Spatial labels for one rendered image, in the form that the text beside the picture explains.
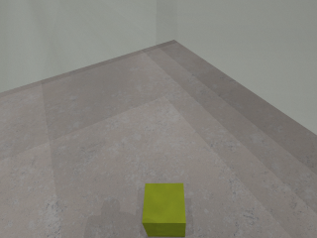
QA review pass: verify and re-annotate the carton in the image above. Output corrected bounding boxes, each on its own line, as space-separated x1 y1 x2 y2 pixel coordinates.
142 182 186 237

